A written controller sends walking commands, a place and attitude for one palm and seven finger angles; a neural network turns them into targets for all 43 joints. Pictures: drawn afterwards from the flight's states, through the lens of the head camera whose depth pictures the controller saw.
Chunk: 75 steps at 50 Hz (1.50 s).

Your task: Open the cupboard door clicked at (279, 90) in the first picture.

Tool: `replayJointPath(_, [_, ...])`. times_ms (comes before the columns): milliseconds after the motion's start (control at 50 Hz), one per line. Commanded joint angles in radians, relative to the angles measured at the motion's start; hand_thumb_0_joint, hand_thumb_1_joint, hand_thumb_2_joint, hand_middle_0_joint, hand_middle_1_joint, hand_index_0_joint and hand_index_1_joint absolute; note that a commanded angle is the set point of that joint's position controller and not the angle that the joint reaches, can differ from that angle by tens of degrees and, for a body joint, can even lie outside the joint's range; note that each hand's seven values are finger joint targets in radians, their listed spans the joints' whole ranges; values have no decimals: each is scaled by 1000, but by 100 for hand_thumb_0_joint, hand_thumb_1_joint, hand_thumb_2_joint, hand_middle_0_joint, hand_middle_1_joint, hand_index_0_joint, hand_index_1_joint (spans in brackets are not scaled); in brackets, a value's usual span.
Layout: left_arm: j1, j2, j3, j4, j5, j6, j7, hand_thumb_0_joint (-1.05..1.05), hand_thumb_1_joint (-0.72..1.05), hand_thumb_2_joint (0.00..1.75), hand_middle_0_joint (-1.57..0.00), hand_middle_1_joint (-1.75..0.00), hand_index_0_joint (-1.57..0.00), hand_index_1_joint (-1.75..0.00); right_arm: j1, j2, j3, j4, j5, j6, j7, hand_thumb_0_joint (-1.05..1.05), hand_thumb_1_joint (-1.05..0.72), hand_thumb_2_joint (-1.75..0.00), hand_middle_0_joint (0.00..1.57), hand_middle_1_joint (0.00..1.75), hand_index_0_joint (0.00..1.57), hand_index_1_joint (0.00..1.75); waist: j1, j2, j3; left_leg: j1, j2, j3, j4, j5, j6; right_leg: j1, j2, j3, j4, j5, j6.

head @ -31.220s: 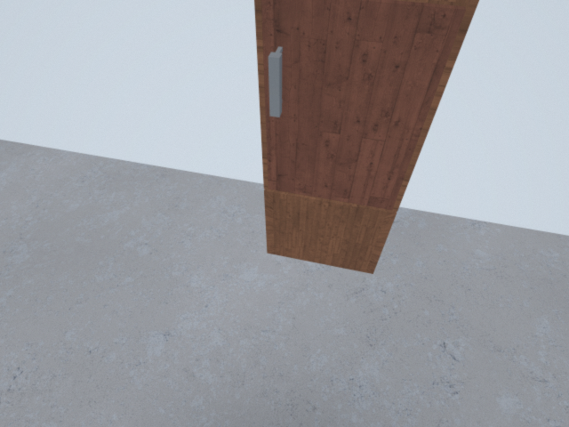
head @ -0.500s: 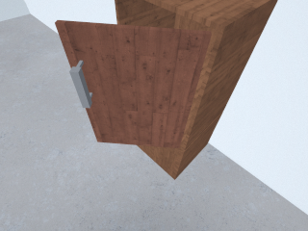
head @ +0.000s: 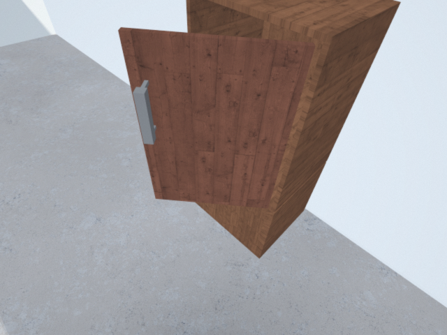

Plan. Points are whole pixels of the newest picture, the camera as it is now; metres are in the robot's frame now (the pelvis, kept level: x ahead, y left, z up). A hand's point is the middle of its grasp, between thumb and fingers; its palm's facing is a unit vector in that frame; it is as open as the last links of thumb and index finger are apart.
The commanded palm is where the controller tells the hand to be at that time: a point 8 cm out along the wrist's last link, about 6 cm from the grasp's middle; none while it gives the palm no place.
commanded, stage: look again from close up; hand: left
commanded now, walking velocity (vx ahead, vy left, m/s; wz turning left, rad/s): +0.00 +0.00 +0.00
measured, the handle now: (147, 112) +0.60 +0.23 +0.07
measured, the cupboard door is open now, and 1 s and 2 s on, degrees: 40 40 40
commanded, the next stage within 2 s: shuffle to correct the standing spot in 0.02 s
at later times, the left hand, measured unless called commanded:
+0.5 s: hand out of the picture -0.05 +0.21 -0.19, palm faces +0.00 -0.99 -0.14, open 7.4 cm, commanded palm none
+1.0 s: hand out of the picture -0.01 +0.22 -0.17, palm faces +0.03 -0.99 -0.12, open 7.4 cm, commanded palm none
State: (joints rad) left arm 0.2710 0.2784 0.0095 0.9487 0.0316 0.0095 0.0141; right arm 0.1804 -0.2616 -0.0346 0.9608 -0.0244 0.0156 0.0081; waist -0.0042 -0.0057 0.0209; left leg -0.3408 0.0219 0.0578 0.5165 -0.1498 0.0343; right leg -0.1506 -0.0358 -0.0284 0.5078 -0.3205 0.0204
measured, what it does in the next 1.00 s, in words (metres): steps on the spot: right foot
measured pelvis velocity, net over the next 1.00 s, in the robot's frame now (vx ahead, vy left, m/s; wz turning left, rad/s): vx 0.03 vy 0.07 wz -0.04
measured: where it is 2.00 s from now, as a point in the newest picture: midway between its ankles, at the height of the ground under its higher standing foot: outside the picture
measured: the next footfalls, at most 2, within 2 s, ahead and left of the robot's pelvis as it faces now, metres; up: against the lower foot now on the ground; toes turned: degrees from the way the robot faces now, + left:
right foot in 0.72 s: +0.02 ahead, -0.05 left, +0.00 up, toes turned -11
left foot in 1.04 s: +0.13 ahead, +0.20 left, +0.00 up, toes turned +5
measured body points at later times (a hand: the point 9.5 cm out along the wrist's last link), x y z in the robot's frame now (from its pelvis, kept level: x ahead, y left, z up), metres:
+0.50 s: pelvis -0.01 +0.04 +0.00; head -0.01 +0.06 +0.45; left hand -0.05 +0.26 -0.17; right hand -0.03 -0.19 -0.15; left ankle +0.08 +0.10 -0.73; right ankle -0.03 -0.12 -0.70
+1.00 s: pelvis +0.03 +0.07 +0.01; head +0.03 +0.08 +0.46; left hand -0.01 +0.27 -0.16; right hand +0.01 -0.16 -0.14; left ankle +0.09 +0.19 -0.71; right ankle -0.02 -0.04 -0.73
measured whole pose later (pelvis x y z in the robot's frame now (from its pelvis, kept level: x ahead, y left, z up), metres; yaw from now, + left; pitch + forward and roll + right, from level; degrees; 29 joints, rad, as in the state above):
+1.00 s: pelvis +0.03 +0.07 +0.01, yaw -2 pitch -1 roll -1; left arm 0.43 0.10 0.03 1.09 0.04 -0.03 0.02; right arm 0.34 -0.14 -0.07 1.06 -0.02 0.00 0.01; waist -0.01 0.00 0.00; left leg -0.40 0.10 0.09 0.71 -0.30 0.01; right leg -0.10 -0.03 -0.15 0.41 -0.29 -0.01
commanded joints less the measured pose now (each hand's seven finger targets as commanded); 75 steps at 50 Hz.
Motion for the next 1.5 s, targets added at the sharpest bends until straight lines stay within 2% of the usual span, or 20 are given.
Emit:
replayJointPath(0, [66,153,40,-22,-1,-14,3,0,90,90,-20,-30,-20,-30,-20,-182,-41,-53,1,-20,-13,0,-90,-90,20,30,20,30,13,51,26,28,82,-169,-227,-365,2,-123,-30,49,-131,-159,-60])
replayJointPath(220, [200,72,23,70,1,12,10,0,90,90,-20,-30,-20,-30,61,-67,-12,20,1,14,-9,0,-90,-90,20,30,20,30,17,-36,95,17,8,-94,-127,-386,-35,-203,-83,132,-242,-380,-74])
replayJointPath(320, [68,89,42,42,-9,-2,14,0,90,90,-20,-30,-20,-30,189,-8,-16,52,4,1,-13,0,-90,-90,20,30,20,30,-52,-131,68,147,-12,-2,113,-198,-35,-289,-182,175,-262,-318,-119])
replayJointPath(360, [106,49,36,37,-9,2,10,0,90,90,-20,-30,-20,-30,239,-32,-17,59,8,-15,-13,0,-90,-90,20,30,20,30,-45,59,95,146,37,-107,-113,-329,-11,-290,-63,60,-48,-290,-74])
replayJointPath(400, [139,-23,25,37,-4,7,8,0,90,90,-20,-30,-20,-30,282,-115,-37,65,-2,-23,-24,0,-90,-90,20,30,20,30,-42,306,126,78,250,-465,-437,-712,80,-345,47,-67,336,-221,-36])
replayJointPath(420, [133,-30,24,38,0,9,8,0,90,90,-20,-30,-20,-30,242,-110,-37,59,1,-22,-25,0,-90,-90,20,30,20,30,-17,242,155,7,278,-493,-472,-724,110,-340,-5,-6,479,-183,-51])
replayJointPath(460, [183,-56,24,65,2,7,0,0,90,90,-20,-30,-20,-30,171,-76,-25,45,4,-33,-27,0,-90,-90,20,30,20,30,29,83,120,-91,258,-418,-467,-630,114,-273,-34,-4,537,-111,-54])
replayJointPath(660, [390,-127,40,137,-6,9,12,0,90,90,-20,-30,-20,-30,179,6,-34,101,1,-16,-39,0,-90,-90,20,30,20,30,71,1,75,-156,131,-137,-337,-468,3,172,36,-103,-173,-68,-89])
replayJointPath(700, [360,-28,60,117,7,0,35,0,90,90,-20,-30,-20,-30,155,100,-24,58,18,-7,-31,0,-90,-90,20,30,20,30,65,-342,158,-376,-31,57,224,-337,-47,93,-358,411,-476,-482,-234])
replayJointPath(740, [162,-53,52,66,-7,-41,41,0,90,90,-20,-30,-20,-30,160,58,-41,60,-4,-4,-6,0,-90,-90,20,30,20,30,-38,-111,177,-287,44,-36,469,-179,-25,-134,-330,305,-479,-357,-223])
replayJointPath(780, [150,-74,42,63,-12,-65,34,0,90,90,-20,-30,-20,-30,189,86,-37,73,-1,-8,2,0,-90,-90,20,30,20,30,-45,-29,147,-277,52,-21,521,-106,-30,-96,-253,193,-425,-192,-188])
replayJointPath(960, [186,-35,56,105,3,-46,3,0,90,90,-20,-30,-20,-30,205,119,-30,55,1,-44,-7,0,-90,-90,20,30,20,30,-21,-123,91,88,21,104,51,-126,-31,-166,-173,26,-220,-143,-145])
replayJointPath(980, [193,-53,51,105,-2,-39,-1,0,90,90,-20,-30,-20,-30,262,96,-26,78,-2,-50,-14,0,-90,-90,20,30,20,30,-35,-42,70,194,23,84,-9,-122,-33,-218,-135,1,-120,-151,-126])
replayJointPath(1020, [194,-135,35,66,-9,-27,-10,0,90,90,-20,-30,-20,-30,395,-44,-51,109,-13,-60,-34,0,-90,-90,20,30,20,30,-58,325,29,312,345,-378,-267,-224,80,-422,-3,-132,286,-210,-38])
replayJointPath(1060, [105,-117,34,14,7,-13,-14,0,90,90,-20,-30,-20,-30,360,-80,-54,93,-15,-49,-51,0,-90,-90,20,30,20,30,-48,138,107,143,437,-456,-337,-144,161,-434,-44,-17,519,-213,-44])
replayJointPath(1140, [120,-125,41,49,-11,11,-9,0,90,90,-20,-30,-20,-30,191,-5,-19,82,-8,-54,-69,0,-90,-90,20,30,20,30,8,142,1,92,301,-155,-226,366,110,-274,-54,16,421,-56,-6])
replayJointPath(1220, [75,-106,52,24,-11,28,-12,0,90,90,-20,-30,-20,-30,177,-43,-42,88,-7,-38,-77,0,-90,-90,20,30,20,30,-6,148,-48,160,302,-104,-153,499,113,-236,-15,-24,281,-37,-2])
replayJointPath(1320, [104,-62,66,14,-3,16,-8,0,90,90,-20,-30,-20,-30,131,-35,-63,77,0,-14,-65,0,-90,-90,20,30,20,30,26,92,-37,55,219,-56,-14,251,31,-36,-11,-39,-46,226,-9])
replayJointPath(1360, [88,53,76,5,5,-1,10,0,90,90,-20,-30,-20,-30,162,89,-43,49,14,-1,-52,0,-90,-90,20,30,20,30,12,-263,-54,-92,14,68,244,-320,-54,19,-286,215,-121,695,-129])
replayJointPath(1480, [-47,17,65,-37,-2,-10,33,0,90,90,-20,-30,-20,-30,119,62,-40,55,13,29,-42,0,-90,-90,20,30,20,30,-2,-144,-67,-104,19,-55,509,-348,-72,-3,-265,141,-107,699,-221])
